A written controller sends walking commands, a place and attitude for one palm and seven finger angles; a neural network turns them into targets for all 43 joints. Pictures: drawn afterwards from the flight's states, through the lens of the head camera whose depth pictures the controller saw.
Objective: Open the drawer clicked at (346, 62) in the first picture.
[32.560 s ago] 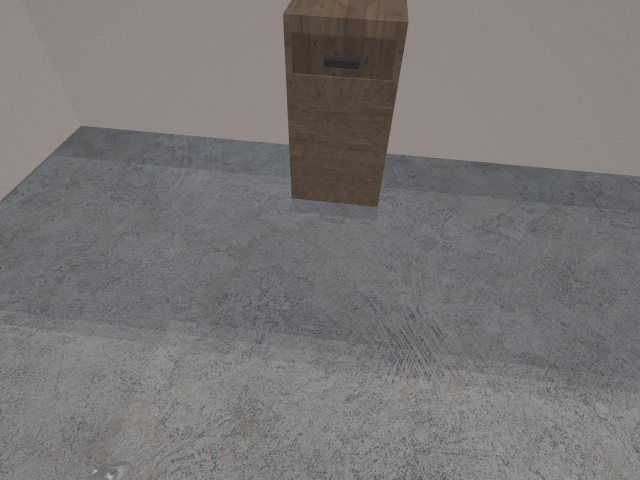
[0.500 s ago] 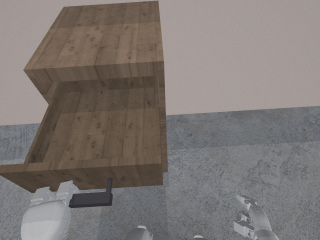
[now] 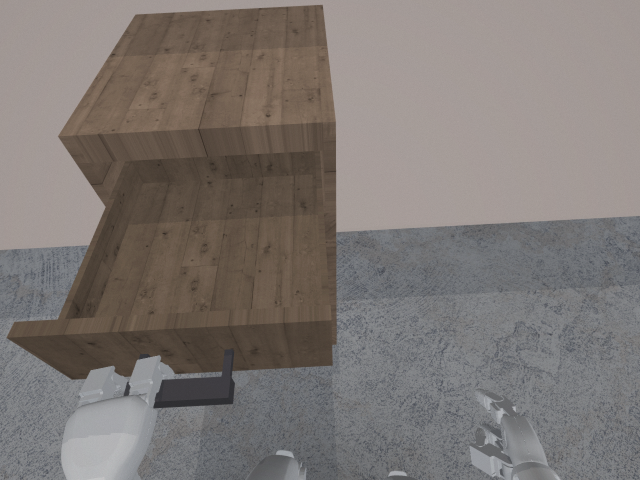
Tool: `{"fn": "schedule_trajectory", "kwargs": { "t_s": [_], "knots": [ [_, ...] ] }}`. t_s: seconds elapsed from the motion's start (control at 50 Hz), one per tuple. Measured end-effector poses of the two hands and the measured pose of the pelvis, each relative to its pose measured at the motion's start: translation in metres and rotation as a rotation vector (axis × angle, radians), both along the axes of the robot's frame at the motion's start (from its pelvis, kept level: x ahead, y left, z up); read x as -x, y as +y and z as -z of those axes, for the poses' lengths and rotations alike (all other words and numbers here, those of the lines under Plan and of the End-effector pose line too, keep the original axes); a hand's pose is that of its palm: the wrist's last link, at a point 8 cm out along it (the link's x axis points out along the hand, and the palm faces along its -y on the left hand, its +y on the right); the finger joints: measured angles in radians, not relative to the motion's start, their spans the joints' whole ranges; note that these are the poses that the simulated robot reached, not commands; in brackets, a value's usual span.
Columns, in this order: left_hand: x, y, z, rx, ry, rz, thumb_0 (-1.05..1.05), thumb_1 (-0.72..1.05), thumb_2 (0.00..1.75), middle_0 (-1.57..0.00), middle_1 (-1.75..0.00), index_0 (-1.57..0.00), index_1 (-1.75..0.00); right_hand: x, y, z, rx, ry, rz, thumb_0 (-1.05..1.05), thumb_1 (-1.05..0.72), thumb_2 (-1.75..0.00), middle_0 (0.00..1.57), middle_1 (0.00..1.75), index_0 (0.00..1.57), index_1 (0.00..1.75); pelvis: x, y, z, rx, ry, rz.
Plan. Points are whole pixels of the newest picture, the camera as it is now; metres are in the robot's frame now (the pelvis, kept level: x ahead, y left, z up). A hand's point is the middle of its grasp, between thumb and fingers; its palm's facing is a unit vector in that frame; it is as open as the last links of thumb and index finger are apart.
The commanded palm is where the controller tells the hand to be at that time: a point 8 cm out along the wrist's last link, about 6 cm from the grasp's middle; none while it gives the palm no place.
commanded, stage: lift the hand off the handle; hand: left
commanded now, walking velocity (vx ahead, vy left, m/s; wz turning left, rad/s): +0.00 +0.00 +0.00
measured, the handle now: (183, 375) +0.24 +0.20 +0.00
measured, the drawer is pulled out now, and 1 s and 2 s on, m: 0.30 0.30 0.30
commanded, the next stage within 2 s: none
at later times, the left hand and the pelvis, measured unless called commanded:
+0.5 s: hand (137, 421) +0.18 +0.24 +0.00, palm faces -0.02 -0.08 -1.00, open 13.8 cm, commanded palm +0.17 +0.23 +0.06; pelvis +0.01 -0.01 +0.02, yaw +0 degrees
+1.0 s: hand (119, 412) +0.18 +0.24 +0.04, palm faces +0.00 -0.10 -0.99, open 13.8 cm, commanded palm +0.16 +0.23 +0.10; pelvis +0.02 -0.01 +0.03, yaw +0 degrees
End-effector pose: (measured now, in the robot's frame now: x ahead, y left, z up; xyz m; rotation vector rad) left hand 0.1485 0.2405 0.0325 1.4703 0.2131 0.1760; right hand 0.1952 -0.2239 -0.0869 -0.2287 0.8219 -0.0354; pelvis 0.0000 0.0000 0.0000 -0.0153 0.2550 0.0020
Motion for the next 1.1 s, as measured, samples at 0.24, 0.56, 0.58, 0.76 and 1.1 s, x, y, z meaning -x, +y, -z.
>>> {"fn": "schedule_trajectory", "kwargs": {
  "t_s": [0.24, 0.56, 0.58, 0.76, 1.1],
  "knots": [
    [-0.015, -0.006, -0.003, -0.017, -0.009, 0.006, 0.0, -0.48, 0.3, -0.32, -1.2, -0.32, -1.21, 0.005, 0.008, 0.0, -0.024, 0.011, 0.01, 0.01, -0.9, -0.9, 0.2, 0.3, 0.21, 0.3, 0.001, -0.001, -0.004, -0.001, -0.01, 0.001],
    [-0.016, -0.005, -0.028, 0.0, 0.017, -0.021, 0.0, -0.48, 0.3, -0.32, -1.2, -0.32, -1.21, -0.005, -0.008, -0.025, -0.006, -0.025, 0.021, 0.01, -0.9, -0.9, 0.2, 0.3, 0.2, 0.3, -0.008, -0.007, -0.023, -0.008, -0.056, 0.0],
    [-0.016, -0.006, -0.03, 0.002, 0.016, -0.019, 0.0, -0.48, 0.3, -0.32, -1.2, -0.33, -1.21, -0.007, -0.008, -0.026, -0.005, -0.028, 0.02, 0.01, -0.9, -0.9, 0.2, 0.3, 0.2, 0.3, -0.009, -0.007, -0.024, -0.009, -0.057, 0.0],
    [-0.016, -0.01, -0.045, 0.002, -0.008, 0.007, 0.0, -0.48, 0.3, -0.32, -1.2, -0.33, -1.21, -0.016, -0.007, -0.031, -0.024, -0.044, 0.008, 0.01, -0.9, -0.9, 0.2, 0.3, 0.2, 0.3, -0.015, -0.009, -0.028, -0.014, -0.066, 0.003],
    [-0.015, -0.006, -0.069, 0.025, -0.007, 0.011, 0.0, -0.48, 0.3, -0.32, -1.2, -0.32, -1.21, -0.022, -0.001, -0.041, -0.043, -0.055, -0.004, 0.01, -0.9, -0.9, 0.2, 0.3, 0.2, 0.3, -0.02, -0.007, -0.037, -0.013, -0.093, 0.002]
  ]
}}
